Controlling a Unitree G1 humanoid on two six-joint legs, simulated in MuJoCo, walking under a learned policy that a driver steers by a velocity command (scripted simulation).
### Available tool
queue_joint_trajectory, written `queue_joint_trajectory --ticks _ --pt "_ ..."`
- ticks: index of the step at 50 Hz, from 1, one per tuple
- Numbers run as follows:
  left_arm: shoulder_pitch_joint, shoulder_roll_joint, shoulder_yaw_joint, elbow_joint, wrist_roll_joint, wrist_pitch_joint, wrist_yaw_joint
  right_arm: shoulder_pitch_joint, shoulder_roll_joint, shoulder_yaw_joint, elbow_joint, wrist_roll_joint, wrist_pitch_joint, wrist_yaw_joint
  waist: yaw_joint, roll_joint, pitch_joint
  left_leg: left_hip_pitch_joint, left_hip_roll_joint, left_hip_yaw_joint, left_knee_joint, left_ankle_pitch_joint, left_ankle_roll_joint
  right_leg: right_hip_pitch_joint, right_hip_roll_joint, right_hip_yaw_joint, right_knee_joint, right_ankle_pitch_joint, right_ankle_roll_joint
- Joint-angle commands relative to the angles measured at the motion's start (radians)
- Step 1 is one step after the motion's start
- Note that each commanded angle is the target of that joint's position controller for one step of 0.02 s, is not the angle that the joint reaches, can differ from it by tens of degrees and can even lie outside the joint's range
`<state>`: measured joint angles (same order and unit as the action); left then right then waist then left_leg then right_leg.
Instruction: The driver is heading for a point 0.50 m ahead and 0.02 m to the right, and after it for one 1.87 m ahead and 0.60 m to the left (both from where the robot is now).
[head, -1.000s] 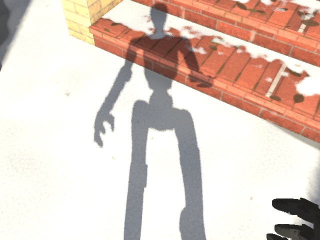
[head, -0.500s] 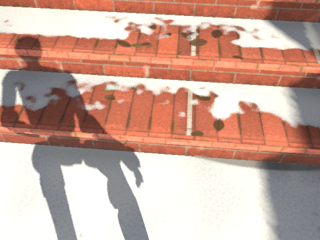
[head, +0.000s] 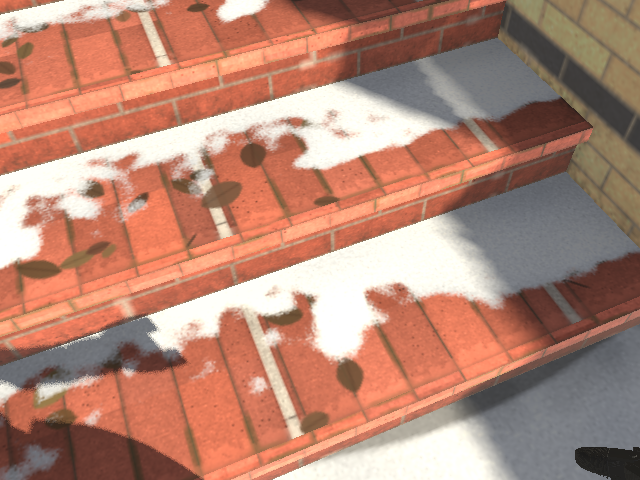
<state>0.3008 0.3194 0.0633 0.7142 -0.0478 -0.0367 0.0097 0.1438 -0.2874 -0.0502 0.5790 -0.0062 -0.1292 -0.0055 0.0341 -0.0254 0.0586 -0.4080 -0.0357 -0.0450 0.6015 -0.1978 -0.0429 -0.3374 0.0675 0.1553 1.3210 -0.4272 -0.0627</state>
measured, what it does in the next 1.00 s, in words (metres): climbs: right foot, then left foot 0.16 m higher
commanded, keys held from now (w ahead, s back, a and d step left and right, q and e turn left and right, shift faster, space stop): w+e+shift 0.26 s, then w+shift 0.10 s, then q+shift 0.64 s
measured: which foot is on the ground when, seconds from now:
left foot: down 0.00-0.38, up 0.40-0.80, down 0.82-1.00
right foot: up 0.00-0.36, down 0.38-0.82, up 0.84-1.00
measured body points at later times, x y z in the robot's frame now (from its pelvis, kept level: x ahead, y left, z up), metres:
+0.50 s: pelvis +0.34 -0.07 +0.01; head +0.37 -0.10 +0.45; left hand +0.56 +0.13 -0.09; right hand +0.34 -0.36 -0.11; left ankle +0.28 +0.12 -0.52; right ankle +0.38 -0.14 -0.72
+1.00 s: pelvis +0.57 -0.13 +0.15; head +0.60 -0.12 +0.60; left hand +0.84 +0.08 +0.11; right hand +0.66 -0.41 +0.05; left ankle +0.63 -0.07 -0.56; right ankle +0.54 -0.30 -0.40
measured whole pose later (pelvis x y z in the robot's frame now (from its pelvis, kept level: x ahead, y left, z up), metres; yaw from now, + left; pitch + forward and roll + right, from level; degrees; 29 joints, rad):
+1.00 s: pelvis +0.57 -0.13 +0.15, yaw +0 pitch +2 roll -2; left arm -0.03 0.24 -0.02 0.53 0.03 -0.05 -0.02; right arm 0.33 -0.30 -0.03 0.65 0.00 -0.03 -0.03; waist -0.04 0.02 0.02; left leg -0.50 -0.16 -0.10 0.78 -0.29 0.10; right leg -0.72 0.09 0.16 1.64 -0.33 -0.02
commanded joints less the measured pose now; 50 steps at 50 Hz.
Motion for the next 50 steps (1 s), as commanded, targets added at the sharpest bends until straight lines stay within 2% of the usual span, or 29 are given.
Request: queue_joint_trajectory --ticks 1,3,5,8,12,14,16,18,19,20,21,22,23,24,27,29,31,35,36,38,39,40,41,42,43,44,45,46,50 --pt "-0.123 0.069 0.001 -0.154 0.035 -0.009 -0.007 0.160 -0.111 -0.044 0.004 -0.024 0.008 -0.008 -0.105 0.044 -0.067 0.444 0.319 -0.409 -0.338 -0.165 0.168 -0.465 -0.163 -0.026 0.082 0.124 0.010" --pt "-0.143 0.038 -0.004 -0.181 0.011 0.007 -0.015 0.149 -0.073 -0.032 0.048 -0.010 0.002 -0.005 -0.082 0.102 -0.036 0.365 0.288 -0.252 -0.362 -0.022 0.157 -0.436 -0.207 -0.036 0.041 0.118 0.006" --pt "-0.157 0.005 -0.020 -0.206 0.009 0.019 -0.022 0.157 -0.076 -0.030 0.087 0.007 -0.001 -0.003 -0.062 0.102 -0.009 0.339 0.294 -0.158 -0.387 0.062 0.163 -0.481 -0.226 -0.048 0.019 0.146 0.008" --pt "-0.196 0.010 -0.029 -0.234 0.017 0.017 -0.031 0.116 -0.129 -0.039 0.099 -0.004 -0.002 -0.010 -0.037 0.081 0.041 0.278 0.287 -0.011 -0.447 0.172 0.164 -0.478 -0.227 -0.063 -0.110 0.290 0.032" --pt "-0.343 0.022 -0.030 -0.263 0.019 -0.001 -0.060 0.160 -0.185 -0.046 0.129 -0.005 0.003 -0.021 -0.086 0.021 0.081 0.336 0.245 0.169 -0.463 0.324 0.109 -0.395 -0.182 -0.177 -0.417 0.468 0.017" --pt "-0.364 0.022 -0.026 -0.267 0.018 -0.006 -0.072 0.183 -0.234 -0.052 0.139 -0.005 0.009 -0.020 -0.072 0.051 0.047 0.379 0.245 0.216 -0.396 0.731 0.086 -0.254 -0.108 -0.261 -0.528 0.438 -0.017" --pt "-0.264 0.063 -0.002 -0.259 0.022 0.006 -0.070 0.182 -0.286 -0.062 0.142 -0.006 0.029 -0.019 0.014 0.143 -0.038 0.479 0.288 0.224 -0.223 1.258 0.099 -0.146 -0.042 -0.292 -0.510 0.278 -0.057" --pt "0.086 0.148 0.054 -0.169 0.034 0.017 -0.055 0.099 -0.292 -0.063 0.119 0.011 0.041 -0.022 0.202 0.149 -0.189 0.365 0.291 0.213 0.162 1.352 0.125 0.274 -0.015 -0.254 -0.675 0.320 -0.143" --pt "0.238 0.176 0.065 -0.089 0.036 0.015 -0.044 0.092 -0.196 -0.031 0.116 0.021 0.033 -0.024 0.243 -0.007 -0.170 0.086 0.161 0.206 0.554 0.559 0.082 0.560 -0.097 -0.098 -0.858 0.544 -0.176" --pt "0.164 0.242 0.044 -0.096 0.062 0.004 -0.033 0.216 -0.018 0.027 0.089 -0.032 0.007 -0.009 0.043 -0.346 -0.234 -0.267 0.038 0.132 0.961 -0.414 0.059 0.779 -0.262 0.171 -0.673 1.158 -0.191" --pt "0.176 0.190 0.042 -0.122 0.109 -0.002 -0.027 0.329 -0.099 0.028 0.132 0.032 -0.018 0.009 0.080 -0.228 -0.531 -0.340 0.016 -0.096 1.097 -0.382 0.065 0.850 -0.452 0.461 -0.840 0.959 -0.368" --pt "0.180 0.157 0.039 -0.091 0.115 -0.001 -0.039 0.218 -0.148 0.012 0.145 0.079 -0.004 -0.001 0.117 -0.049 -0.428 -0.377 0.040 -0.056 1.214 -0.324 0.038 0.731 -0.443 0.441 -0.936 0.806 -0.381" --pt "0.144 0.146 0.033 -0.054 0.082 -0.003 -0.042 0.168 -0.120 0.016 0.123 0.078 0.011 -0.008 0.067 0.063 -0.250 -0.460 0.069 -0.014 1.225 -0.295 0.027 0.559 -0.425 0.322 -0.964 0.705 -0.336" --pt "0.065 0.102 0.014 -0.049 0.068 -0.009 -0.040 0.145 -0.085 0.025 0.135 0.063 0.031 -0.017 0.019 0.116 -0.187 -0.448 0.110 -0.014 1.243 -0.280 0.024 0.404 -0.403 0.250 -0.972 0.625 -0.286" --pt "-0.012 -0.035 -0.044 0.043 0.073 -0.010 -0.042 0.173 0.035 0.052 0.134 0.070 0.101 -0.016 -0.073 -0.039 -0.032 -0.567 0.091 -0.007 1.650 -0.344 0.044 0.096 -0.390 0.092 -1.053 0.477 -0.196" --pt "-0.005 -0.078 -0.069 0.105 0.076 0.002 -0.032 0.099 0.104 0.077 0.061 0.060 0.116 -0.018 -0.101 -0.027 0.028 -0.753 0.063 -0.032 1.800 -0.265 0.077 0.027 -0.378 0.000 -1.025 0.477 -0.129" --pt "-0.021 -0.033 -0.068 0.126 0.102 0.043 -0.007 -0.075 0.157 0.108 -0.069 0.039 0.100 -0.006 -0.116 -0.008 0.028 -0.840 0.047 0.002 1.647 -0.165 0.072 -0.015 -0.317 -0.130 -1.037 0.527 -0.064" --pt "-0.068 0.046 -0.055 0.096 0.098 0.063 0.080 -0.128 0.071 0.088 -0.124 0.009 0.101 0.004 -0.115 -0.035 -0.140 -0.532 0.033 0.181 1.144 -0.007 0.031 0.036 -0.194 -0.389 -1.101 1.040 -0.010" --pt "-0.119 0.119 -0.040 0.068 0.103 0.048 0.083 -0.066 0.065 0.086 -0.131 0.007 0.105 0.002 -0.163 -0.068 -0.183 -0.366 0.041 0.212 1.019 -0.061 0.035 0.016 -0.219 -0.425 -1.070 1.342 -0.026" --pt "-0.130 0.235 -0.003 0.039 0.070 0.051 0.085 0.026 -0.001 0.056 -0.109 -0.010 0.116 -0.004 -0.185 -0.143 -0.316 -0.188 -0.015 0.243 0.787 -0.173 0.070 0.244 -0.283 -0.383 -0.945 1.946 -0.057" --pt "-0.157 0.250 0.005 0.022 0.052 0.068 0.086 0.109 -0.036 0.041 -0.080 -0.018 0.122 0.002 -0.201 -0.181 -0.371 -0.159 -0.046 0.235 0.700 -0.252 0.099 0.388 -0.333 -0.352 -0.848 2.150 -0.075" --pt "-0.193 0.231 -0.002 -0.006 0.058 0.083 0.081 0.242 -0.082 0.021 -0.024 -0.013 0.124 0.016 -0.234 -0.176 -0.413 -0.062 -0.076 0.162 0.566 -0.310 0.140 0.457 -0.355 -0.330 -0.652 2.219 -0.099" --pt "-0.253 0.166 -0.016 -0.052 0.043 0.087 0.080 0.343 -0.149 -0.007 0.019 -0.009 0.124 0.038 -0.284 -0.011 -0.331 0.127 -0.050 -0.076 0.223 -0.147 0.222 0.236 -0.269 -0.280 -0.327 1.504 -0.069" --pt "-0.203 0.012 -0.048 -0.128 0.103 0.067 0.037 0.200 -0.260 -0.035 0.013 -0.024 0.116 0.024 -0.091 0.411 -0.239 0.210 0.080 -0.666 -0.016 0.384 0.378 -0.205 0.091 -0.146 0.058 0.157 0.046" --pt "-0.054 -0.015 -0.054 -0.109 0.105 0.031 -0.018 0.080 -0.209 -0.012 -0.061 -0.067 0.106 -0.014 -0.033 0.376 -0.349 0.157 0.250 -1.004 -0.248 0.129 0.471 -0.308 0.148 0.058 0.442 -0.009 0.052" --pt "-0.113 -0.007 -0.050 -0.136 0.072 0.007 -0.045 0.074 -0.124 0.013 -0.079 -0.045 0.087 -0.023 -0.025 0.217 -0.191 0.042 0.234 -0.985 -0.234 -0.031 0.407 -0.413 0.127 0.061 0.520 -0.003 0.031" --pt "-0.156 -0.058 -0.065 -0.158 0.080 -0.005 -0.053 0.094 -0.076 0.019 -0.044 -0.005 0.074 -0.020 0.004 0.034 -0.007 -0.073 0.169 -0.822 -0.180 -0.111 0.334 -0.497 0.092 0.029 0.475 0.022 0.022" --pt "-0.132 -0.046 -0.066 -0.148 0.088 -0.008 -0.047 0.087 -0.072 0.015 -0.031 0.023 0.067 -0.023 0.035 -0.059 0.037 -0.107 0.128 -0.660 -0.162 -0.081 0.298 -0.500 0.049 0.007 0.446 0.046 0.032" --pt "-0.193 -0.008 -0.062 -0.209 0.071 -0.023 -0.021 0.097 -0.091 0.004 -0.028 0.015 0.076 -0.031 0.026 0.007 -0.076 -0.004 0.036 -0.437 -0.198 0.131 0.260 -0.426 0.018 -0.033 0.305 0.095 0.058"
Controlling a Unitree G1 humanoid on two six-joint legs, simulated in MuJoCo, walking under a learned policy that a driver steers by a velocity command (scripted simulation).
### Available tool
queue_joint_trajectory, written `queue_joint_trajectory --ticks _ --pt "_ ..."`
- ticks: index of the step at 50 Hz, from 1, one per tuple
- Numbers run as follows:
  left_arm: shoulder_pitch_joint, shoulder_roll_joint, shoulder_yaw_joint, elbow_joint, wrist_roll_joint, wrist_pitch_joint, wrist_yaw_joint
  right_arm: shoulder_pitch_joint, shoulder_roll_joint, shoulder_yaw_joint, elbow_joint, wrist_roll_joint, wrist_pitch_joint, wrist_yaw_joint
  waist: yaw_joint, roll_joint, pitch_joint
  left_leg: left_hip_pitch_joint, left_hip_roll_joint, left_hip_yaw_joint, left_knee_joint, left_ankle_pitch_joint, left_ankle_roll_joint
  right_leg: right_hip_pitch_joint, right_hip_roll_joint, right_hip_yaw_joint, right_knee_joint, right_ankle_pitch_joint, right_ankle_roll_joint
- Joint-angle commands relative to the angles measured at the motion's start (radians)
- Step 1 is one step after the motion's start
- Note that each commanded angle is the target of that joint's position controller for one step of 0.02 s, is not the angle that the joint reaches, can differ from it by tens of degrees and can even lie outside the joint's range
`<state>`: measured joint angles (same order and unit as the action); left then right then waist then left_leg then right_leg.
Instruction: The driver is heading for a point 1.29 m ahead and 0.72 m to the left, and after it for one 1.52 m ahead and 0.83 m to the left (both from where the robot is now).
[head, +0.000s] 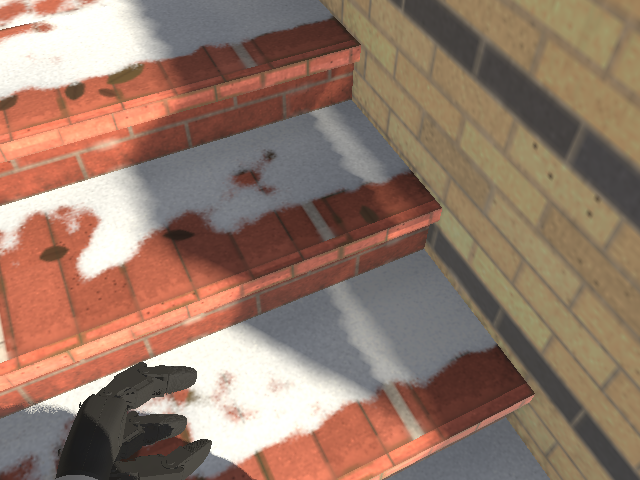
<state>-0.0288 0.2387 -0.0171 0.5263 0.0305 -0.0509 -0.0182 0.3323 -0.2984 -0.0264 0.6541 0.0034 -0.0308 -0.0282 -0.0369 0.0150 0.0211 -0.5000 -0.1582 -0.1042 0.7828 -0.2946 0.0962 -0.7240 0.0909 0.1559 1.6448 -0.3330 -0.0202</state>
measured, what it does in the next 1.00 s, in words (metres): climbs, turning left: right foot, then left foot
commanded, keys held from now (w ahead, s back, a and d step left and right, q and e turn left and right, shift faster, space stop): q+shift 0.72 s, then w+q+shift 0.08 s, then w+shift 0.16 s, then w+e+shift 0.04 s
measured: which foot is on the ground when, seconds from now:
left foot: down 0.00-0.26, up 0.28-0.80, down 0.82-1.00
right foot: up 0.00-0.26, down 0.28-0.82, up 0.84-1.00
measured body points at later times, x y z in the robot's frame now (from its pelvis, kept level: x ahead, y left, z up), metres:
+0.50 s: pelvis +0.13 -0.09 +0.03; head +0.18 -0.08 +0.47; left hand +0.13 +0.20 -0.07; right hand +0.40 -0.23 -0.08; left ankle +0.06 +0.03 -0.58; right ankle +0.22 -0.15 -0.71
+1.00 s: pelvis +0.16 +0.01 +0.03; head +0.14 +0.02 +0.48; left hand +0.07 +0.29 -0.07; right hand +0.39 -0.12 -0.09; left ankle +0.04 +0.01 -0.71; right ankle +0.25 -0.07 -0.45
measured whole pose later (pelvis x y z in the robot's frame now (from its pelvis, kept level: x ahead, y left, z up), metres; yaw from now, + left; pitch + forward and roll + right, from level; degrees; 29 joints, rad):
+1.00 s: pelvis +0.16 +0.01 +0.03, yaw +54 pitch +3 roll -1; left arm 0.19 0.24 0.04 0.67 -0.03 -0.07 -0.04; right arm 0.47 -0.22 -0.03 0.73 0.00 -0.04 0.03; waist -0.03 -0.03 -0.07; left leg -0.19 -0.02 -0.03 0.55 -0.41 0.08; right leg -0.92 -0.05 -0.03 1.94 -0.38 -0.01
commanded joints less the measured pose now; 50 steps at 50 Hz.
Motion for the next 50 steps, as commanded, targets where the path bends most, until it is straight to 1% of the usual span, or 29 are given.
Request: queue_joint_trajectory --ticks 1,3,4,5,6,7,9,11,12,13,14,15,16,17,18,21,24,26,29,36,39,40,41,42,43,44,46,47,50 --pt "0.099 0.072 0.014 -0.040 -0.012 -0.013 0.020 -0.070 -0.107 -0.028 -0.095 0.020 -0.014 -0.013 0.085 -0.028 -0.051 0.150 0.128 -0.327 -0.402 0.243 0.103 -0.038 -0.016 -0.042 -0.207 0.015 0.022" --pt "0.006 0.050 0.008 -0.083 -0.007 -0.011 0.038 -0.009 -0.102 -0.030 -0.078 0.029 0.022 -0.030 0.045 0.001 -0.097 0.252 0.108 -0.326 -0.382 0.299 0.086 -0.040 0.009 -0.042 -0.414 0.059 0.059" --pt "-0.058 -0.005 -0.018 -0.126 -0.012 -0.001 0.048 -0.047 -0.106 -0.033 -0.089 0.047 0.061 -0.052 0.046 0.056 -0.085 0.280 0.091 -0.318 -0.401 0.368 0.079 -0.049 0.031 -0.112 -0.651 -0.015 0.085" --pt "-0.081 -0.018 -0.027 -0.129 -0.017 -0.001 0.049 -0.032 -0.118 -0.038 -0.105 0.035 0.088 -0.066 0.024 0.086 -0.122 0.292 0.084 -0.331 -0.403 0.328 0.065 0.002 0.052 -0.126 -0.758 0.010 0.099" --pt "-0.048 -0.003 -0.021 -0.094 -0.033 -0.001 0.046 -0.076 -0.137 -0.047 -0.139 0.020 0.091 -0.069 0.024 0.114 -0.182 0.288 0.096 -0.321 -0.386 0.328 0.042 0.090 0.060 -0.128 -0.822 0.097 0.093" --pt "-0.006 0.038 -0.009 -0.070 -0.030 0.002 0.046 -0.101 -0.166 -0.058 -0.161 0.006 0.089 -0.063 0.028 0.166 -0.215 0.283 0.118 -0.340 -0.365 0.366 0.032 0.148 0.060 -0.119 -0.839 0.163 0.091" --pt "0.105 0.086 0.012 -0.024 -0.036 0.010 0.051 -0.122 -0.151 -0.055 -0.186 0.009 0.075 -0.041 0.043 0.222 -0.218 0.253 0.172 -0.434 -0.340 0.319 0.016 0.264 0.024 -0.066 -0.925 0.140 0.086" --pt "0.120 0.105 0.032 -0.006 -0.035 0.010 0.062 -0.120 -0.104 -0.047 -0.187 0.026 0.070 -0.018 0.039 0.236 -0.151 0.227 0.168 -0.483 -0.282 0.281 0.000 0.350 -0.001 -0.041 -1.121 0.143 0.079" --pt "0.151 0.111 0.045 0.012 -0.033 0.006 0.063 -0.119 -0.094 -0.046 -0.181 0.033 0.066 -0.009 0.053 0.217 -0.137 0.211 0.145 -0.472 -0.214 0.236 -0.017 0.439 -0.027 -0.044 -1.256 0.241 0.066" --pt "0.178 0.130 0.062 0.033 -0.029 0.000 0.060 -0.069 -0.053 -0.039 -0.164 0.029 0.061 0.002 0.036 0.142 -0.193 0.147 0.096 -0.398 -0.059 -0.007 -0.039 0.609 -0.130 0.012 -1.292 0.288 0.021" --pt "0.158 0.144 0.066 0.009 -0.004 0.011 0.064 0.043 0.042 -0.019 -0.132 0.014 0.061 0.018 -0.022 -0.101 -0.230 -0.059 -0.009 -0.230 0.222 -0.417 -0.075 0.801 -0.356 0.222 -1.226 0.481 -0.084" --pt "0.149 0.146 0.066 -0.024 0.024 0.027 0.068 0.087 -0.032 -0.031 -0.155 0.024 0.047 0.026 -0.052 -0.206 -0.224 -0.171 -0.013 -0.139 0.374 -0.473 -0.133 0.734 -0.514 0.465 -1.306 0.504 -0.220" --pt "0.160 0.150 0.077 -0.011 0.015 0.027 0.076 0.063 -0.120 -0.055 -0.156 0.024 0.036 0.022 -0.048 -0.234 -0.166 -0.233 0.102 -0.049 0.545 -0.366 -0.191 0.639 -0.570 0.536 -1.335 0.297 -0.300" --pt "0.150 0.083 0.061 -0.017 0.012 0.027 0.084 -0.005 -0.159 -0.063 -0.144 0.025 0.044 0.014 -0.001 -0.162 -0.100 -0.261 0.157 -0.039 0.637 -0.269 -0.214 0.565 -0.483 0.400 -1.330 0.134 -0.270" --pt "0.133 0.063 0.055 -0.023 0.007 0.035 0.096 -0.045 -0.146 -0.062 -0.144 0.017 0.060 0.010 0.007 -0.123 -0.060 -0.273 0.175 -0.025 0.716 -0.208 -0.220 0.497 -0.405 0.277 -1.332 0.059 -0.227" --pt "0.156 0.080 0.052 0.017 0.004 0.057 0.126 -0.121 -0.059 -0.030 -0.183 0.000 0.076 0.000 0.028 -0.117 -0.032 -0.294 0.174 0.071 0.703 -0.053 -0.219 0.467 -0.292 0.019 -1.305 0.197 -0.209" --pt "0.236 0.107 0.061 0.049 0.007 0.065 0.126 -0.193 -0.008 -0.006 -0.199 0.004 0.069 0.000 0.072 -0.149 -0.089 -0.315 0.195 0.106 0.543 -0.032 -0.225 0.583 -0.332 -0.032 -1.289 0.286 -0.245" --pt "0.232 0.136 0.077 0.039 0.022 0.060 0.119 -0.204 -0.026 -0.013 -0.204 0.010 0.072 0.003 0.064 -0.161 -0.134 -0.303 0.223 0.085 0.543 -0.028 -0.230 0.616 -0.399 -0.030 -1.270 0.393 -0.247" --pt "0.226 0.153 0.093 0.042 0.001 0.058 0.118 -0.235 -0.004 -0.007 -0.209 0.006 0.078 0.009 0.065 -0.161 -0.132 -0.280 0.261 0.085 0.437 -0.019 -0.217 0.616 -0.438 -0.070 -1.283 0.301 -0.226" --pt "0.195 0.217 0.129 0.053 -0.008 0.065 0.091 -0.274 -0.029 -0.043 -0.196 0.033 0.094 0.045 0.070 -0.175 -0.099 -0.013 0.246 0.193 0.072 -0.058 -0.157 0.562 -0.467 -0.225 -1.283 0.224 -0.150" --pt "0.215 0.220 0.138 0.095 -0.047 0.058 0.074 -0.135 -0.050 -0.068 -0.123 0.046 0.092 0.067 0.015 -0.129 -0.124 0.244 0.172 0.282 -0.147 -0.076 -0.068 0.477 -0.464 -0.255 -1.283 -0.263 -0.088" --pt "0.215 0.180 0.127 0.102 -0.042 0.060 0.066 -0.021 -0.078 -0.088 -0.061 0.052 0.083 0.070 -0.018 -0.032 -0.121 0.370 0.134 0.260 -0.225 -0.115 -0.018 0.410 -0.404 -0.312 -1.146 -0.331 -0.059" --pt "0.173 0.120 0.110 0.099 -0.030 0.062 0.051 0.122 -0.109 -0.104 -0.004 0.060 0.065 0.066 -0.076 0.159 -0.088 0.526 0.218 0.065 -0.338 -0.191 0.072 0.200 -0.301 -0.410 -0.781 -0.344 -0.005" --pt "0.071 0.062 0.090 -0.002 -0.020 0.045 0.045 0.171 -0.255 -0.127 -0.019 0.047 0.032 0.062 -0.077 0.405 -0.056 0.640 0.433 -0.538 -0.503 -0.475 0.264 -0.246 -0.108 -0.332 -0.414 -0.335 0.073" --pt "0.008 0.079 0.089 -0.012 -0.055 0.002 0.029 0.115 -0.196 -0.108 -0.053 0.020 -0.015 0.062 -0.104 0.267 -0.070 0.624 0.534 -0.728 -0.639 -0.678 0.327 -0.374 -0.124 -0.117 -0.165 -0.237 0.051" --pt "-0.013 0.081 0.088 -0.013 -0.080 -0.031 0.007 0.070 -0.154 -0.085 -0.041 0.010 -0.042 0.052 -0.065 0.233 -0.003 0.620 0.547 -0.672 -0.640 -0.590 0.292 -0.490 -0.161 -0.090 -0.045 -0.128 0.025" --pt "0.104 0.042 0.064 0.057 -0.043 -0.058 -0.010 0.057 -0.052 -0.041 -0.030 0.007 -0.047 0.053 -0.015 0.096 -0.004 0.575 0.452 -0.446 -0.507 -0.331 0.214 -0.522 -0.179 -0.129 0.136 0.021 0.017" --pt "0.117 0.034 0.062 0.067 -0.041 -0.056 -0.019 0.068 -0.013 -0.021 -0.016 -0.001 -0.040 0.059 -0.004 0.103 -0.002 0.522 0.411 -0.375 -0.493 -0.308 0.195 -0.514 -0.174 -0.148 0.238 0.019 0.012" --pt "0.102 -0.061 0.009 0.054 -0.083 -0.035 -0.045 0.160 0.019 0.006 0.068 -0.016 -0.025 0.060 0.003 0.075 0.073 0.460 0.419 -0.286 -0.493 -0.248 0.173 -0.726 -0.147 -0.162 0.602 -0.076 -0.011"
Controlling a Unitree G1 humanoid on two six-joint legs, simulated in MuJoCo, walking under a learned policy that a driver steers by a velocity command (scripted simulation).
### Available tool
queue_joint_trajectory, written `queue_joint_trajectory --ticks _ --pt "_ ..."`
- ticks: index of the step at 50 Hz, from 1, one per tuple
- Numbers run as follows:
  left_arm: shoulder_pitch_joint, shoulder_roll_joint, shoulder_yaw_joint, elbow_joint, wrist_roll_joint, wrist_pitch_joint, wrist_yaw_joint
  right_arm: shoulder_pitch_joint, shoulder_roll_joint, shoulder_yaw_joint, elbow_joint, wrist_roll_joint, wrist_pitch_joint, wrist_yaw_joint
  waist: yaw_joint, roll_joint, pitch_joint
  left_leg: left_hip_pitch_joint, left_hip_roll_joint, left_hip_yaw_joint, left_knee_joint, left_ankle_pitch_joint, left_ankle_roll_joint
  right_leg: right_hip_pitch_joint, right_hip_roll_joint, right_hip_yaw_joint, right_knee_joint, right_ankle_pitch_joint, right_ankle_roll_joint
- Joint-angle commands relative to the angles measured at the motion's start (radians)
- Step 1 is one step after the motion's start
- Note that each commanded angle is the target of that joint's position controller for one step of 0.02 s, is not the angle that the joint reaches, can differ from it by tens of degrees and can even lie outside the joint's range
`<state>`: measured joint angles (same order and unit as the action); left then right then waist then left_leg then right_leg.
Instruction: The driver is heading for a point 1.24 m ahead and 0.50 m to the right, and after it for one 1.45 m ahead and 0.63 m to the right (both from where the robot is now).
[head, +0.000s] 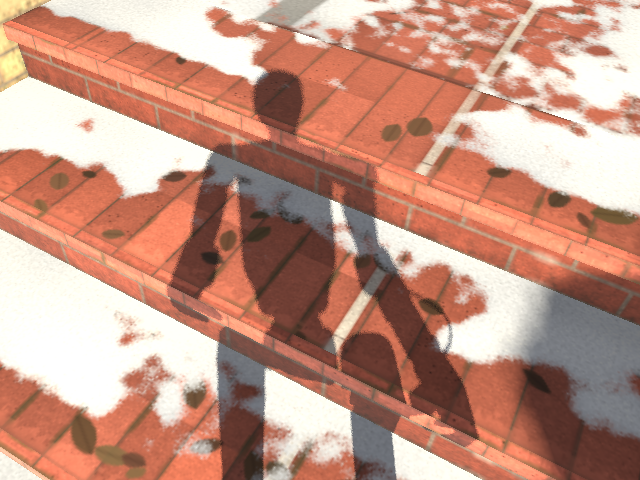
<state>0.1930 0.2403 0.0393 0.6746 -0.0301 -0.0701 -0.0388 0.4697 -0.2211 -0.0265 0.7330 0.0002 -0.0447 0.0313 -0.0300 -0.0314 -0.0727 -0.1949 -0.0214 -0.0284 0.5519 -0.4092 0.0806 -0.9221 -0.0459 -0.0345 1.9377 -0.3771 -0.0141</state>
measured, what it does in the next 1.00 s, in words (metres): climbs, turning right: right foot 0.16 m higher, then left foot 0.16 m higher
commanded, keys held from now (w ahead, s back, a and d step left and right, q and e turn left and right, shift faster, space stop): w+e+shift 0.88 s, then w+shift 0.12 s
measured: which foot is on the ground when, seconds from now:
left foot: down 0.00-0.28, up 0.30-0.62, down 0.64-1.00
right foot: up 0.00-0.24, down 0.26-0.66, up 0.68-1.00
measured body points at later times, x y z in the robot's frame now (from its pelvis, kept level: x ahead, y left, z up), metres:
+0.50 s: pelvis +0.37 -0.09 +0.14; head +0.35 -0.08 +0.59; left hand +0.36 +0.14 +0.00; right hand +0.59 -0.32 +0.16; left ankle +0.46 +0.05 -0.31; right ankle +0.29 -0.12 -0.57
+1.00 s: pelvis +0.74 -0.25 +0.31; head +0.73 -0.26 +0.76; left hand +1.06 -0.35 +0.32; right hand +0.50 -0.34 +0.16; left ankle +0.73 -0.05 -0.41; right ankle +0.73 -0.42 -0.15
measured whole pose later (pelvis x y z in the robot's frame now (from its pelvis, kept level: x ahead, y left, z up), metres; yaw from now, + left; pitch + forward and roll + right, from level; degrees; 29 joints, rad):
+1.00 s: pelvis +0.74 -0.25 +0.31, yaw -44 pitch +1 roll +2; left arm -0.08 0.17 -0.04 0.45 -0.04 0.01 -0.05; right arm 0.59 -0.19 0.00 0.98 -0.04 -0.07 -0.03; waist -0.08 -0.01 -0.04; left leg 0.02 0.12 0.34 0.44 -0.44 -0.09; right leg -1.29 -0.06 0.06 1.95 -0.23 -0.12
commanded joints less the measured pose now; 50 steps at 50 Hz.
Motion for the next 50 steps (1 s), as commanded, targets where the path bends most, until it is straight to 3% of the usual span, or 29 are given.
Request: queue_joint_trajectory --ticks 1,5,7,8,10,12,13,14,15,16,17,18,20,22,24,27,29,30,31,32,33,34,35,37,39,42,45,47,50 --pt "-0.139 -0.090 -0.068 -0.105 -0.034 -0.009 -0.025 0.070 -0.035 0.018 0.038 -0.023 -0.005 -0.002 -0.016 0.116 0.195 0.152 0.309 -0.331 -0.269 -0.104 0.180 -0.623 0.019 0.072 0.433 -0.045 -0.021" --pt "-0.252 -0.091 -0.110 -0.214 -0.015 0.014 -0.010 -0.030 -0.029 0.036 0.087 -0.033 -0.005 -0.026 0.054 0.113 0.321 -0.150 0.266 -0.021 -0.404 -0.048 0.046 -0.594 0.048 0.106 0.166 0.119 -0.024" --pt "-0.348 -0.079 -0.115 -0.270 0.042 0.029 0.006 -0.021 -0.070 0.037 0.120 -0.009 -0.021 -0.064 0.054 0.120 0.244 -0.312 0.268 0.061 -0.650 0.108 0.084 -0.254 0.007 -0.081 -0.085 0.240 -0.014" --pt "-0.305 -0.067 -0.114 -0.264 0.035 0.032 0.008 -0.047 -0.096 0.031 0.128 -0.003 -0.040 -0.070 0.074 0.162 0.197 -0.346 0.285 0.108 -0.709 0.238 0.088 -0.032 -0.027 -0.122 -0.178 0.274 -0.035" --pt "-0.234 0.035 -0.071 -0.242 0.017 0.018 0.013 -0.013 -0.183 0.016 0.137 0.024 -0.043 -0.075 0.136 0.147 -0.025 -0.082 0.203 0.233 -0.470 1.416 0.070 0.356 0.115 -0.252 -0.461 0.164 -0.102" --pt "0.024 0.091 -0.030 -0.186 0.003 0.026 -0.001 -0.024 -0.350 -0.030 0.136 -0.012 -0.008 -0.075 0.265 0.390 -0.196 0.253 0.324 0.168 -0.124 2.249 0.105 0.538 0.192 -0.254 -0.624 -0.133 -0.114" --pt "0.100 0.164 0.002 -0.146 0.005 0.038 -0.012 -0.046 -0.328 -0.032 0.103 -0.026 0.009 -0.079 0.287 0.371 -0.188 0.316 0.284 0.162 0.126 2.227 0.085 0.590 0.236 -0.136 -0.903 -0.179 -0.139" --pt "0.236 0.216 0.016 -0.064 0.039 0.041 -0.028 -0.122 -0.257 -0.022 0.030 -0.054 -0.012 -0.087 0.283 0.134 -0.147 0.039 0.223 0.050 0.516 1.500 0.073 0.780 0.154 0.227 -1.049 -0.134 -0.211" --pt "0.296 0.263 0.020 -0.006 0.062 0.045 -0.008 -0.178 -0.037 0.032 -0.070 -0.038 -0.065 -0.035 0.148 -0.383 -0.172 -0.373 -0.074 -0.070 0.853 0.270 0.014 0.937 -0.038 0.861 -1.524 -0.476 -0.336" --pt "0.332 0.156 0.002 0.039 0.074 0.025 0.015 -0.227 -0.045 0.027 -0.109 -0.040 -0.116 -0.001 0.144 -0.298 -0.128 -0.505 -0.071 -0.214 1.104 0.278 0.057 0.899 -0.088 1.076 -1.705 -0.594 -0.303" --pt "0.373 0.070 -0.014 0.086 0.073 0.006 0.009 -0.341 -0.037 0.030 -0.170 -0.014 -0.137 0.021 0.135 -0.156 0.031 -0.624 -0.046 -0.194 1.206 0.300 0.080 0.770 -0.109 1.028 -1.699 -0.511 -0.281" --pt "0.373 0.001 -0.032 0.123 0.062 -0.006 -0.007 -0.469 0.019 0.052 -0.210 -0.031 -0.140 0.029 0.114 -0.015 0.148 -0.696 -0.038 -0.157 1.330 0.254 0.086 0.644 -0.067 0.905 -1.646 -0.387 -0.264" --pt "0.303 -0.092 -0.061 0.139 0.054 -0.017 0.000 -0.412 0.111 0.091 -0.248 -0.053 -0.129 0.054 -0.007 0.018 0.155 -0.832 -0.014 -0.117 1.590 0.178 0.091 0.560 0.014 0.685 -1.552 -0.198 -0.284" --pt "0.259 -0.058 -0.059 0.153 0.023 0.002 -0.008 -0.342 0.149 0.117 -0.251 -0.047 -0.108 0.058 -0.068 0.061 0.147 -1.011 0.010 -0.056 1.725 0.135 0.070 0.580 0.040 0.540 -1.549 -0.043 -0.264" --pt "0.130 -0.015 -0.053 0.105 0.001 0.002 -0.001 -0.400 0.092 0.125 -0.295 -0.044 -0.108 0.042 -0.115 0.134 0.227 -0.903 0.065 0.007 1.398 0.146 0.012 0.311 0.084 0.438 -1.643 -0.011 -0.239" --pt "0.252 0.030 -0.042 0.150 0.005 -0.015 0.041 -0.618 0.145 0.167 -0.407 -0.065 -0.123 -0.011 -0.032 0.020 0.205 -0.844 0.075 0.139 1.309 0.101 -0.074 0.252 0.050 0.494 -1.729 0.110 -0.272" --pt "0.332 0.078 -0.020 0.151 -0.030 0.019 0.049 -0.753 0.103 0.180 -0.479 -0.063 -0.131 -0.020 0.040 0.061 0.135 -0.582 0.086 0.247 0.789 0.084 -0.085 0.291 0.034 0.440 -1.859 0.243 -0.264" --pt "0.389 0.071 -0.020 0.160 -0.038 0.017 0.065 -0.780 0.133 0.174 -0.527 -0.050 -0.137 -0.039 0.031 0.015 0.026 -0.224 0.054 0.239 0.614 0.009 -0.088 0.243 0.017 0.454 -1.845 0.560 -0.229" --pt "0.351 0.122 -0.014 0.157 0.002 -0.009 0.063 -0.587 0.045 0.107 -0.480 -0.037 -0.140 -0.052 -0.083 -0.088 -0.162 0.037 -0.049 0.279 0.677 -0.006 -0.091 0.361 0.002 0.426 -1.667 1.309 -0.225" --pt "0.181 0.226 0.018 0.119 0.014 -0.040 0.050 -0.199 -0.127 0.025 -0.412 -0.002 -0.147 -0.066 -0.305 -0.232 -0.312 0.291 0.020 0.030 0.502 -0.043 -0.014 0.402 0.028 0.436 -1.298 1.680 -0.181" --pt "0.090 0.242 0.030 0.087 0.046 -0.061 0.043 0.151 -0.316 -0.059 -0.299 -0.004 -0.124 -0.071 -0.396 -0.088 -0.627 0.564 0.183 -0.385 0.320 -0.344 0.066 0.465 0.040 0.465 -0.944 1.467 -0.167" --pt "0.119 0.031 -0.012 -0.008 0.041 -0.086 0.011 0.138 -0.373 -0.065 -0.211 -0.019 -0.120 -0.075 -0.224 0.584 -0.675 0.684 0.438 -1.063 -0.153 -0.594 0.174 0.169 0.198 0.382 -0.512 0.353 -0.145" --pt "0.113 0.077 0.000 0.006 0.048 -0.085 -0.025 0.011 -0.271 -0.054 -0.240 -0.004 -0.103 -0.107 -0.196 0.474 -0.492 0.530 0.483 -1.214 -0.284 -0.663 0.190 0.040 0.146 0.353 -0.206 0.340 -0.121" --pt "-0.106 -0.042 -0.030 -0.129 0.032 -0.031 -0.050 -0.050 0.014 0.018 -0.080 -0.010 -0.070 -0.103 -0.083 0.118 -0.063 0.111 0.456 -0.720 -0.180 -0.405 0.133 -0.073 0.077 0.192 0.043 0.266 -0.142" --pt "-0.079 -0.118 -0.057 -0.164 0.021 0.015 -0.068 -0.124 0.160 0.049 0.046 -0.048 -0.067 -0.072 0.042 0.036 0.097 -0.146 0.384 -0.346 -0.123 -0.192 0.050 -0.058 0.004 0.170 0.127 0.190 -0.164" --pt "-0.022 -0.180 -0.088 -0.166 -0.027 0.057 -0.046 -0.149 0.138 0.033 0.135 -0.027 -0.050 -0.027 0.112 0.020 0.181 -0.179 0.368 -0.034 -0.207 0.051 -0.025 -0.211 -0.030 0.195 0.142 0.160 -0.161" --pt "-0.078 -0.080 -0.073 -0.203 -0.010 0.081 -0.028 -0.226 0.011 0.022 0.106 -0.037 -0.051 -0.038 0.140 0.035 0.190 -0.225 0.287 0.198 -0.278 0.157 -0.033 -0.166 -0.028 0.144 -0.105 0.300 -0.120" --pt "-0.140 -0.078 -0.075 -0.211 0.003 0.094 -0.010 -0.124 -0.057 0.020 0.126 -0.047 -0.055 -0.054 0.088 0.027 0.188 -0.086 0.313 0.208 -0.322 0.197 0.015 -0.290 -0.008 0.099 0.049 0.273 -0.096" --pt "-0.382 -0.117 -0.121 -0.323 -0.026 0.066 -0.022 0.069 -0.092 0.018 0.175 -0.028 -0.022 -0.081 0.018 0.036 0.276 0.240 0.343 0.196 -0.416 0.218 0.012 -0.637 -0.056 0.081 -0.059 0.020 -0.086"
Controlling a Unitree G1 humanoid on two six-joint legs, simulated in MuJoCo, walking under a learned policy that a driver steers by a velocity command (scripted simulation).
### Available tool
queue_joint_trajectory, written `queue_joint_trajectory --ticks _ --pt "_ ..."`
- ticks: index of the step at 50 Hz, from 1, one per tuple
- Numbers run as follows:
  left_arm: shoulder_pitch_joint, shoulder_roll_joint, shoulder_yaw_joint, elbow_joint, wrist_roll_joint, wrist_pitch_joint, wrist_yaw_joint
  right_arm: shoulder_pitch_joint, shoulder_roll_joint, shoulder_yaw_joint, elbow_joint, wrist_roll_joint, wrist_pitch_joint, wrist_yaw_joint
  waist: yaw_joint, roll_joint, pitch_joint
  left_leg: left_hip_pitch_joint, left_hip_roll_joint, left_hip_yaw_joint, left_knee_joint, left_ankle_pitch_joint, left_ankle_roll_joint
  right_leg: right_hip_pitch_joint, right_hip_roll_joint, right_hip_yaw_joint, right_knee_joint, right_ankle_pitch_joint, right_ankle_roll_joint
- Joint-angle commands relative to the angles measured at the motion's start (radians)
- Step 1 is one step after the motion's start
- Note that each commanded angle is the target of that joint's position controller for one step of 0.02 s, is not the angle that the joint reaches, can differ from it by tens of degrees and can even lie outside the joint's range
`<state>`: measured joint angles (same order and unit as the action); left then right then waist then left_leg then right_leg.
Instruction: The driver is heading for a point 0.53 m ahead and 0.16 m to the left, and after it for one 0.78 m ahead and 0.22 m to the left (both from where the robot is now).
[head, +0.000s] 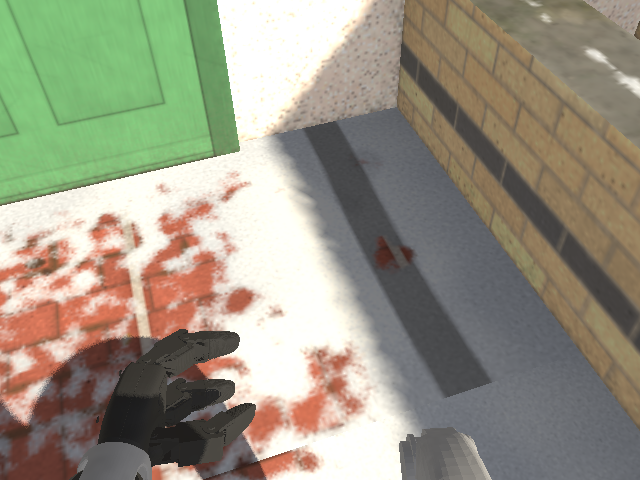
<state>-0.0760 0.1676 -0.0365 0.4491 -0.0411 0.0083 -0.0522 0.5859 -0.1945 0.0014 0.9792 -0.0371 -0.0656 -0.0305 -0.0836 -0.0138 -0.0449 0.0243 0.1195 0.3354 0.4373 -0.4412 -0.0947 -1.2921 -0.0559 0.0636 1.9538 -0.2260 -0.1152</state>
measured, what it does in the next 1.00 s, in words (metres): climbs, turning left: right foot 0.16 m higher, then left foot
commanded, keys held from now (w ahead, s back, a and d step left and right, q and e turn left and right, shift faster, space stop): w+shift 0.06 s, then w+q+shift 0.70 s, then shift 0.24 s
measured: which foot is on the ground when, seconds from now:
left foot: down 0.00-0.14, up 0.16-0.60, down 0.62-1.00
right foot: up 0.00-0.10, down 0.12-0.62, up 0.64-0.98, down 1.00-1.00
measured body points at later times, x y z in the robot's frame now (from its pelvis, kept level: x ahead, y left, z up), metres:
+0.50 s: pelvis +0.44 -0.04 +0.17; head +0.43 -0.05 +0.62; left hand +0.37 +0.17 +0.02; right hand +0.70 -0.21 +0.11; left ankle +0.64 +0.10 -0.44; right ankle +0.29 -0.12 -0.56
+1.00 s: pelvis +0.85 +0.02 +0.16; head +0.87 +0.05 +0.61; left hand +0.99 +0.35 +0.14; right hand +1.03 -0.20 +0.05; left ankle +0.70 +0.04 -0.55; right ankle +1.09 +0.03 -0.55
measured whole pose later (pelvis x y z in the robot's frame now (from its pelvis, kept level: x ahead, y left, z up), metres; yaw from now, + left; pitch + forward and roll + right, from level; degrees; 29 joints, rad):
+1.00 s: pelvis +0.85 +0.02 +0.16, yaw +33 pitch +1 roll +1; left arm -0.06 0.25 0.00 0.53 0.04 -0.15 0.04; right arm 0.35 -0.26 -0.08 0.78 0.02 -0.08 -0.03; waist -0.10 -0.04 0.05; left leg -0.08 -0.17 -0.21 0.59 -0.44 0.08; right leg -0.54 0.00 0.07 0.39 0.31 0.01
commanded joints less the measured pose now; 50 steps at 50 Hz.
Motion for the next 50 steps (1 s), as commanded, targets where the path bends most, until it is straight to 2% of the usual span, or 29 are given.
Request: queue_joint_trajectory --ticks 1,2,3,5,6,7,8,9,11,12,14,17,19,23,27,29,30,31,32,33,34,35,36,39,42,44,46,48,50 --pt "-0.188 -0.026 -0.050 -0.126 -0.011 -0.025 -0.024 -0.012 -0.110 -0.007 -0.066 0.007 0.013 -0.030 0.047 0.001 0.244 0.034 0.203 -0.138 -0.353 0.256 0.183 -0.204 -0.070 -0.077 -0.209 -0.118 0.021" --pt "-0.225 -0.004 -0.059 -0.140 0.001 -0.030 -0.046 -0.034 -0.144 -0.009 -0.077 0.008 0.023 -0.030 0.048 -0.004 0.205 -0.101 0.196 -0.079 -0.473 0.332 0.206 0.097 -0.082 -0.206 -0.450 -0.078 0.016" --pt "-0.270 -0.045 -0.074 -0.174 -0.013 -0.046 -0.053 -0.002 -0.175 -0.008 -0.044 0.043 0.020 -0.033 0.069 0.067 0.138 -0.209 0.194 -0.040 -0.515 0.701 0.225 0.478 -0.050 -0.274 -0.612 -0.134 -0.023" --pt "0.009 0.112 0.010 -0.118 -0.018 -0.067 -0.035 0.022 -0.289 -0.011 -0.010 0.011 -0.026 -0.003 0.248 0.278 -0.058 -0.186 0.231 -0.068 -0.140 1.991 0.283 0.993 0.152 -0.374 -0.619 -0.269 -0.082" --pt "0.290 0.218 0.071 -0.053 -0.008 -0.055 -0.015 -0.013 -0.376 -0.039 -0.032 0.016 -0.036 0.007 0.399 0.364 -0.214 -0.135 0.220 -0.145 0.134 2.127 0.261 1.219 0.170 -0.194 -0.839 -0.227 -0.128" --pt "0.513 0.365 0.134 0.065 0.025 -0.043 0.013 -0.037 -0.307 -0.040 -0.092 0.052 -0.056 0.010 0.397 0.143 -0.362 -0.431 0.106 -0.250 0.551 1.662 0.183 1.550 -0.045 0.360 -1.089 -0.235 -0.204" --pt "0.589 0.402 0.137 0.132 0.034 -0.038 0.038 -0.056 -0.197 -0.017 -0.102 0.056 -0.088 0.040 0.308 -0.220 -0.592 -0.531 -0.137 -0.438 0.999 0.464 0.166 1.658 -0.257 0.948 -1.614 -0.539 -0.215" --pt "0.553 0.280 0.102 0.174 0.052 -0.059 0.031 -0.100 -0.161 -0.052 -0.107 0.094 -0.105 0.065 0.249 -0.081 -0.535 -0.586 -0.127 -0.632 1.287 0.394 0.171 1.533 -0.296 1.005 -1.710 -0.632 -0.115" --pt "0.483 0.089 0.065 0.292 0.051 -0.114 -0.021 -0.377 -0.022 -0.035 -0.247 0.112 -0.093 0.051 0.187 0.088 -0.107 -0.779 -0.076 -0.547 1.408 0.364 0.221 1.134 -0.274 0.660 -1.614 -0.528 -0.072" --pt "0.432 -0.048 0.026 0.349 0.072 -0.124 -0.033 -0.420 0.021 -0.022 -0.281 0.086 -0.082 0.055 0.133 0.034 -0.014 -0.822 -0.039 -0.547 1.483 0.374 0.262 1.008 -0.243 0.481 -1.542 -0.334 -0.050" --pt "0.399 -0.109 0.023 0.420 0.082 -0.120 -0.029 -0.327 0.089 0.009 -0.286 0.103 -0.048 0.085 0.039 0.013 0.044 -0.879 -0.028 -0.580 1.504 0.404 0.316 0.964 -0.179 0.167 -1.478 -0.065 0.029" --pt "0.339 -0.092 0.017 0.440 0.077 -0.116 -0.012 -0.293 0.057 0.013 -0.289 0.108 0.022 0.084 -0.027 0.013 0.110 -0.936 -0.020 -0.511 1.283 0.380 0.298 0.902 -0.144 -0.109 -1.622 0.060 0.091" --pt "0.321 -0.025 0.020 0.443 0.085 -0.125 0.013 -0.365 0.001 0.005 -0.332 0.080 0.040 0.083 -0.023 -0.026 0.152 -0.885 -0.057 -0.410 1.065 0.501 0.263 0.831 -0.065 -0.280 -1.738 0.183 0.117" --pt "0.403 0.152 0.037 0.439 0.071 -0.155 0.086 -0.462 -0.078 -0.023 -0.387 0.076 0.036 0.094 0.033 -0.002 0.111 -0.821 -0.056 -0.273 0.683 0.621 0.205 1.050 -0.068 -0.350 -1.845 0.300 0.119" --pt "0.460 0.303 0.072 0.395 0.065 -0.128 0.122 -0.533 -0.126 -0.063 -0.420 0.092 0.007 0.130 0.038 -0.096 0.036 -0.625 -0.153 -0.108 0.356 0.570 0.236 1.362 -0.135 -0.374 -1.651 1.044 0.164" --pt "0.389 0.342 0.104 0.356 0.060 -0.095 0.133 -0.318 -0.188 -0.097 -0.371 0.103 0.040 0.124 -0.074 -0.199 -0.019 -0.434 -0.181 -0.102 0.351 0.433 0.243 1.418 -0.185 -0.356 -1.421 1.374 0.141" --pt "0.306 0.344 0.117 0.323 0.063 -0.086 0.127 -0.068 -0.260 -0.135 -0.299 0.095 0.059 0.111 -0.179 -0.196 -0.073 -0.200 -0.173 -0.168 0.312 0.335 0.294 1.325 -0.186 -0.322 -1.155 1.408 0.104" --pt "0.186 0.310 0.115 0.286 0.043 -0.096 0.103 0.166 -0.268 -0.154 -0.219 0.088 0.070 0.089 -0.294 -0.070 -0.083 0.048 -0.118 -0.267 0.096 0.454 0.363 1.142 -0.065 -0.340 -0.666 0.988 0.095" --pt "0.095 0.019 0.051 0.221 0.057 -0.142 0.065 0.106 -0.192 -0.120 -0.154 0.029 0.061 0.094 -0.137 0.364 0.118 0.120 -0.134 -0.420 0.203 0.569 0.382 0.617 0.152 -0.226 -0.193 -0.287 0.088" --pt "0.328 -0.057 0.017 0.141 0.024 -0.185 0.036 -0.071 -0.153 -0.083 -0.254 -0.003 0.019 0.091 0.086 0.397 -0.083 0.217 -0.017 -0.946 0.101 0.183 0.564 0.396 0.168 0.046 -0.006 -0.323 0.074" --pt "0.272 0.042 0.025 0.088 0.012 -0.224 0.019 -0.084 -0.116 -0.085 -0.294 0.008 0.009 0.092 0.034 0.274 -0.153 0.214 0.060 -1.168 -0.144 -0.153 0.584 0.335 0.143 0.110 -0.052 -0.232 0.039" --pt "0.210 0.115 0.040 0.061 0.006 -0.235 0.009 -0.096 -0.117 -0.087 -0.297 0.029 -0.010 0.095 0.059 0.041 -0.059 0.098 0.091 -1.209 -0.244 -0.256 0.533 0.305 0.104 0.107 -0.181 -0.161 0.023" --pt "0.213 0.107 0.040 0.066 0.029 -0.224 0.019 -0.172 -0.119 -0.080 -0.298 0.047 -0.027 0.096 0.122 -0.152 -0.019 -0.057 0.083 -1.164 -0.237 -0.247 0.478 0.357 0.045 0.111 -0.286 -0.083 0.030" --pt "0.241 0.176 0.060 0.075 0.063 -0.162 0.061 -0.323 -0.151 -0.079 -0.335 0.020 -0.055 0.054 0.192 -0.176 0.123 -0.423 -0.013 -0.947 -0.267 0.073 0.455 0.503 -0.029 0.100 -0.523 -0.029 0.128" --pt "0.034 0.162 0.052 -0.006 0.105 -0.170 0.093 -0.338 -0.179 -0.083 -0.307 0.047 -0.038 0.004 0.113 -0.106 0.156 -0.614 -0.171 -0.576 -0.187 0.744 0.337 0.789 -0.010 -0.035 -1.093 0.177 0.178" --pt "-0.071 0.087 0.033 -0.028 0.086 -0.152 0.089 -0.168 -0.210 -0.096 -0.224 0.053 -0.024 -0.003 -0.002 0.004 0.060 -0.492 -0.187 -0.553 -0.163 0.668 0.282 0.914 0.090 -0.099 -1.350 0.408 0.192" --pt "-0.027 0.147 0.059 -0.017 0.047 -0.142 0.099 -0.167 -0.228 -0.113 -0.215 0.066 -0.023 0.002 -0.003 0.100 0.003 -0.329 -0.167 -0.582 -0.065 0.673 0.231 0.962 0.121 -0.064 -1.499 0.487 0.173" --pt "0.116 0.204 0.091 0.042 0.075 -0.156 0.097 -0.232 -0.193 -0.119 -0.225 0.065 -0.026 -0.002 0.075 0.150 -0.072 -0.199 -0.160 -0.623 0.090 0.783 0.182 1.079 0.125 -0.050 -1.555 0.572 0.132" --pt "0.460 0.223 0.116 0.177 0.110 -0.174 0.109 -0.434 -0.109 -0.090 -0.305 0.045 -0.025 -0.005 0.274 0.114 -0.219 -0.312 -0.214 -0.561 0.523 0.705 0.094 1.425 0.012 -0.006 -1.581 0.804 0.058"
